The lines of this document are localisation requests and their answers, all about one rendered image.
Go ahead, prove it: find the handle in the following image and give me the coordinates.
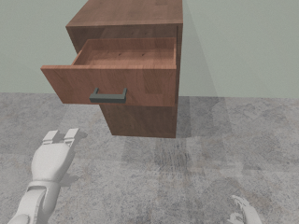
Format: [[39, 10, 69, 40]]
[[89, 88, 127, 104]]

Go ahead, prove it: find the drawer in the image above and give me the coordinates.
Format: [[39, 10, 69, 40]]
[[40, 37, 177, 107]]

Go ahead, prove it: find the robot left forearm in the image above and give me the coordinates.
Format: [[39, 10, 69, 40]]
[[8, 179, 61, 224]]

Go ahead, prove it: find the right robot hand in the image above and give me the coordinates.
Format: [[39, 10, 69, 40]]
[[227, 195, 263, 224]]

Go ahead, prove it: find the cabinet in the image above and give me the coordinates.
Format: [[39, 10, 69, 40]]
[[65, 0, 183, 139]]

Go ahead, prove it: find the left robot hand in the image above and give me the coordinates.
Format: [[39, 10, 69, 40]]
[[31, 128, 88, 188]]

